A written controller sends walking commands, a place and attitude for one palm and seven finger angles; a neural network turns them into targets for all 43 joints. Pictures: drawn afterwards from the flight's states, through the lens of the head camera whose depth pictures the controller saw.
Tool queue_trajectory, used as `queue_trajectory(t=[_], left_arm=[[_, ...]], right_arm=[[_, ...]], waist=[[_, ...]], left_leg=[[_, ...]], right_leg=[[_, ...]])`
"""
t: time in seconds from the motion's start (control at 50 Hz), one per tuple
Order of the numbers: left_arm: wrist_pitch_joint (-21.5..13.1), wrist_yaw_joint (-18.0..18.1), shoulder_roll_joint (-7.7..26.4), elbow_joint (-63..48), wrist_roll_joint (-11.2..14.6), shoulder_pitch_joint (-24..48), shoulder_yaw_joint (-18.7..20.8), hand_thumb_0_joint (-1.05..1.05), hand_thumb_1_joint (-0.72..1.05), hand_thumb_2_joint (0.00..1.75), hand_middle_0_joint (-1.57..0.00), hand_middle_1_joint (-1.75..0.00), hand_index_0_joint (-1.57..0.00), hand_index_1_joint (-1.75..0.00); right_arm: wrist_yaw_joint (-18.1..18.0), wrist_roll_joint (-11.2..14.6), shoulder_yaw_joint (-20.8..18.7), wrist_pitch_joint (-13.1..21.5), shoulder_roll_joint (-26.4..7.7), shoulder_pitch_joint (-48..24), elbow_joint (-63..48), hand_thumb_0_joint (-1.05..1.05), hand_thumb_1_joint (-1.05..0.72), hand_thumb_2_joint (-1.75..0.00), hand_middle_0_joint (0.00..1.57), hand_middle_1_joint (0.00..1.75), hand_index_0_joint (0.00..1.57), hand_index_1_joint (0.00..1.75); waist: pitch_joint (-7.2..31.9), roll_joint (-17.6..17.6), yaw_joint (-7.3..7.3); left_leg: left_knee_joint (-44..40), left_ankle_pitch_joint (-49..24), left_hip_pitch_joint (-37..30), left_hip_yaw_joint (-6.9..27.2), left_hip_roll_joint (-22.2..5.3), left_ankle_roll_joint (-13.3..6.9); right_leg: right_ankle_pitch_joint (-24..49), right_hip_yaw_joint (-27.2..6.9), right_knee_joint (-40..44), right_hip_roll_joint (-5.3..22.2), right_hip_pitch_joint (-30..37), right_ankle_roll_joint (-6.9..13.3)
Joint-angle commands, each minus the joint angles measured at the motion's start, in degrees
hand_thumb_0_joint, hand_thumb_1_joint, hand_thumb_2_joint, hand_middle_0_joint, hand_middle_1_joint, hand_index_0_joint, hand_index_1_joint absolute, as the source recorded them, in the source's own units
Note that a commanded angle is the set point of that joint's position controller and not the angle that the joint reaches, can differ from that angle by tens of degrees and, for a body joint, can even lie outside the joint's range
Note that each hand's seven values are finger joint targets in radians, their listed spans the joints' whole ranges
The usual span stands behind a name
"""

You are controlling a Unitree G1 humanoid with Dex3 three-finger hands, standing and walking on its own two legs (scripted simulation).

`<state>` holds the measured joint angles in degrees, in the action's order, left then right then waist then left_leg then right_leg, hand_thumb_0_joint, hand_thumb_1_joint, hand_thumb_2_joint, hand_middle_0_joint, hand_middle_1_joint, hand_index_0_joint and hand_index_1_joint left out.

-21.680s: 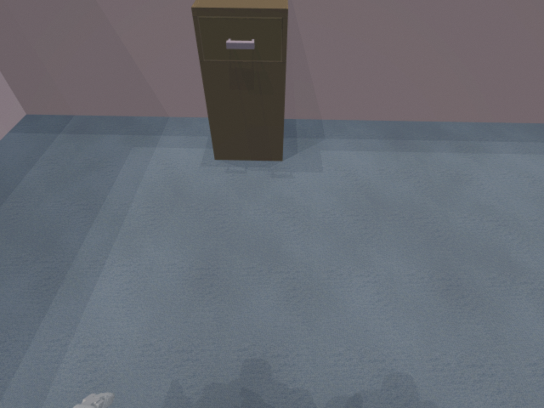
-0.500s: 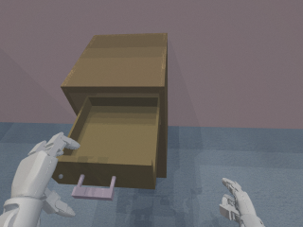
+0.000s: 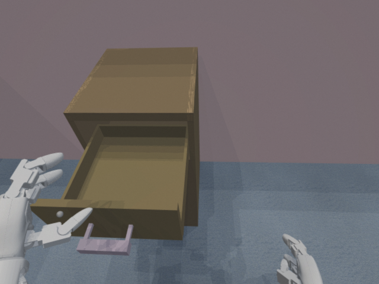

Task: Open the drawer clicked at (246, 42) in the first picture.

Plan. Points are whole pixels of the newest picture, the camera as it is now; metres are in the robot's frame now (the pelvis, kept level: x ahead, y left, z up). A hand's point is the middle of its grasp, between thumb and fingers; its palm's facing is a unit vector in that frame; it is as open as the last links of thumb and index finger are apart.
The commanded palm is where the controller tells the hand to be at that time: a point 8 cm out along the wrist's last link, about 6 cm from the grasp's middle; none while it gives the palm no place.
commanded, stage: draw the hand back to the body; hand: left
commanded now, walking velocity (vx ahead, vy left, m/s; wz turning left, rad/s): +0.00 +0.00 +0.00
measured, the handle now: (107, 237) +0.24 +0.24 -0.09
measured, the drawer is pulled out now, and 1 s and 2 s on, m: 0.30 0.30 0.30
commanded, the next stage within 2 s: step back with the hand held close in 0.44 s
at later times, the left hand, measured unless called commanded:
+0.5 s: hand (47, 222) +0.17 +0.23 +0.16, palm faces +0.39 -0.82 -0.41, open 7.5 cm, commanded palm +0.12 +0.28 +0.17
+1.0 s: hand (16, 240) +0.14 +0.27 +0.15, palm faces +0.31 -0.81 -0.50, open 7.4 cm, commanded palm +0.08 +0.31 +0.17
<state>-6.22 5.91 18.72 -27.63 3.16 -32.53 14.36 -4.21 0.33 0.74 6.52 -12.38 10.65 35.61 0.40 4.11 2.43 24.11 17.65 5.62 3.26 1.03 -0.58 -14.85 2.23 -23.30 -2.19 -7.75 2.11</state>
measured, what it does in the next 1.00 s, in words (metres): shifts its weight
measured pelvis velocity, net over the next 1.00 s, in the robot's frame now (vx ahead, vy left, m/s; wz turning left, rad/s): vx -0.05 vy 0.03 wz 0.02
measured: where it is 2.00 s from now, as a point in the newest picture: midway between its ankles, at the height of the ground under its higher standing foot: outside the picture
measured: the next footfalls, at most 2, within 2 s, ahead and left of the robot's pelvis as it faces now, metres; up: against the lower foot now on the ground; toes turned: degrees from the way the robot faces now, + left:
right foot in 1.72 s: -0.27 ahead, -0.13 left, +0.00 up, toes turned +5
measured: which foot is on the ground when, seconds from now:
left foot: down 0.00-1.00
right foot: down 0.00-1.00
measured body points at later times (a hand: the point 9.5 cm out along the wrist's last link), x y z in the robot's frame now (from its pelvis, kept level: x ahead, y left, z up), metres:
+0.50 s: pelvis -0.01 -0.01 +0.00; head -0.02 -0.03 +0.45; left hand +0.14 +0.27 +0.18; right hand +0.19 -0.21 -0.08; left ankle -0.05 +0.12 -0.74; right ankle -0.03 -0.09 -0.74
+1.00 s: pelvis -0.05 +0.03 +0.00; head -0.01 +0.04 +0.45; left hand +0.12 +0.31 +0.18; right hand +0.15 -0.21 -0.08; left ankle -0.05 +0.12 -0.74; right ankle -0.03 -0.09 -0.74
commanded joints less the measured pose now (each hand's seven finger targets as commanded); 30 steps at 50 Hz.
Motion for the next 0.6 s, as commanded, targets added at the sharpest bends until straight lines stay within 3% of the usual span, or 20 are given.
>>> queue_trajectory(t=[0.0,0.08,0.1,0.18,0.22,0.28,0.34,0.36,0.42,0.46,0.52,0.54,0.56,0.58], left_arm=[[-4.07,1.26,10.21,-13.87,0.2,4.11,8.68,0.0,0.51,0.74,-0.23,-0.55,-0.23,-0.55],[-4.15,1.35,9.44,-11.72,0.36,3.85,8.56,0.0,0.65,0.8,-0.22,-0.46,-0.22,-0.46],[-4.19,1.22,9.51,-12.12,0.2,4.66,8.58,0.0,0.69,0.81,-0.22,-0.43,-0.22,-0.43],[-4.2,1.04,8.46,-9.69,0.47,4.43,7.78,0.0,0.83,0.87,-0.21,-0.34,-0.21,-0.34],[-4.23,0.95,8.65,-9.0,0.47,4.86,7.73,0.0,0.9,0.9,-0.2,-0.3,-0.2,-0.3],[-4.59,1.06,9.6,-10.5,0.48,5.26,8.51,0.0,0.9,0.9,-0.2,-0.3,-0.2,-0.3],[-4.67,1.19,9.67,-11.68,0.38,5.29,8.49,0.0,0.9,0.9,-0.2,-0.3,-0.2,-0.3],[-4.55,1.33,9.9,-11.4,0.35,4.93,8.79,0.0,0.9,0.9,-0.2,-0.3,-0.2,-0.3],[-4.26,1.32,9.68,-10.99,0.33,5.3,8.55,0.0,0.9,0.9,-0.2,-0.3,-0.2,-0.3],[-4.18,1.35,9.26,-11.29,0.25,5.35,8.2,0.0,0.9,0.9,-0.2,-0.3,-0.2,-0.3],[-4.11,1.32,9.35,-10.04,0.24,5.4,8.44,0.0,0.9,0.9,-0.2,-0.3,-0.2,-0.3],[-6.72,1.71,16.79,-16.57,0.49,12.72,16.51,0.0,0.9,0.9,-0.2,-0.3,-0.2,-0.3],[-6.93,1.08,11.83,-9.91,-0.05,6.9,13.45,0.0,0.9,0.9,-0.2,-0.3,-0.2,-0.3],[-6.74,0.81,10.69,-9.55,-0.23,4.53,11.87,0.0,0.9,0.9,-0.2,-0.3,-0.2,-0.3]], right_arm=[[-0.48,0.52,-1.85,3.79,-4.18,-8.5,-10.07,0.0,-0.9,-0.9,0.2,0.3,0.2,0.3],[-0.59,0.71,-1.84,3.64,-4.04,-8.3,-9.84,0.0,-0.9,-0.9,0.2,0.3,0.2,0.3],[-0.63,0.71,-1.9,3.79,-4.08,-8.6,-9.88,0.0,-0.9,-0.9,0.2,0.3,0.2,0.3],[-0.55,0.7,-1.87,3.68,-4.14,-8.85,-9.79,0.0,-0.9,-0.9,0.2,0.3,0.2,0.3],[-0.61,0.57,-1.87,3.65,-4.26,-8.98,-9.57,0.0,-0.9,-0.9,0.2,0.3,0.2,0.3],[-0.58,0.5,-1.77,3.83,-4.21,-9.17,-9.97,0.0,-0.9,-0.9,0.2,0.3,0.2,0.3],[-0.56,0.45,-1.58,4.1,-4.04,-8.83,-9.79,0.0,-0.9,-0.9,0.2,0.3,0.2,0.3],[-0.58,0.34,-1.54,4.17,-3.96,-8.84,-9.6,0.0,-0.9,-0.9,0.2,0.3,0.2,0.3],[-0.58,0.3,-1.52,4.19,-3.99,-9.08,-9.33,0.0,-0.9,-0.9,0.2,0.3,0.2,0.3],[-0.47,0.39,-1.5,4.25,-4.08,-8.8,-9.46,0.0,-0.9,-0.9,0.2,0.3,0.2,0.3],[-0.49,0.27,-1.63,4.27,-4.06,-9.04,-9.07,0.0,-0.9,-0.9,0.2,0.3,0.2,0.3],[-0.16,0.97,-1.81,2.91,-6.02,-6.92,-11.51,0.0,-0.9,-0.9,0.2,0.3,0.2,0.3],[-0.02,0.52,-1.99,1.93,-5.13,-6.81,-9.91,0.0,-0.9,-0.9,0.2,0.3,0.2,0.3],[0.13,0.77,-2.4,1.39,-5.42,-8.12,-10.52,0.0,-0.9,-0.9,0.2,0.3,0.2,0.3]], waist=[[6.0,-0.36,0.52],[3.9,-2.01,0.48],[2.65,0.03,0.45],[1.91,-3.36,0.38],[1.29,-3.24,0.35],[3.54,-2.92,0.74],[4.35,0.43,0.72],[4.6,-0.19,0.82],[3.02,-1.29,0.63],[3.18,0.33,0.65],[1.83,-1.65,0.57],[-4.04,-3.16,-1.39],[-3.08,-6.94,-1.82],[-2.61,-8.18,-1.84]], left_leg=[[-1.27,-21.16,0.24,-2.33,-1.75,-0.15],[-1.99,-19.18,0.49,-1.73,-1.95,-0.29],[-1.96,-18.7,0.41,-1.98,-1.74,-0.17],[-2.39,-16.54,0.94,-1.76,-1.73,-0.66],[-2.54,-15.53,1.15,-1.89,-1.64,-0.73],[-2.57,-15.14,0.68,-1.89,-1.52,-0.87],[-2.56,-16.32,0.25,-1.86,-1.48,-0.56],[-2.53,-16.98,0.11,-1.83,-1.46,-0.58],[-2.71,-16.87,0.5,-1.61,-1.6,-0.46],[-2.95,-17.08,0.35,-1.53,-1.62,-0.37],[-3.01,-17.24,0.55,-1.53,-1.66,-0.46],[-1.01,-13.53,6.21,1.16,-2.28,-1.37],[0.06,-11.52,6.21,1.94,-2.07,-1.41],[0.97,-12.16,5.71,1.97,-1.95,-1.48]], right_leg=[[18.74,0.22,2.81,3.67,3.8,-1.15],[15.69,0.65,2.88,3.51,2.57,-1.18],[15.14,0.35,3.83,3.36,1.68,-1.07],[13.17,0.28,3.95,3.48,1.53,-1.4],[12.18,0.01,4.61,3.53,1.34,-1.39],[11.65,-0.37,4.55,3.73,2.49,-1.43],[12.92,-0.42,4.24,3.76,3.2,-1.13],[13.72,-0.31,4.22,3.68,3.43,-1.14],[13.4,-0.16,4.53,3.53,2.83,-1.16],[13.19,0.0,4.24,3.51,2.89,-1.06],[13.63,0.08,4.8,3.47,2.53,-1.13],[15.19,-4.9,7.6,6.41,-2.78,-1.11],[13.41,-4.26,8.01,7.32,-3.16,-0.8],[14.51,-5.28,8.21,8.03,-3.57,-0.36]])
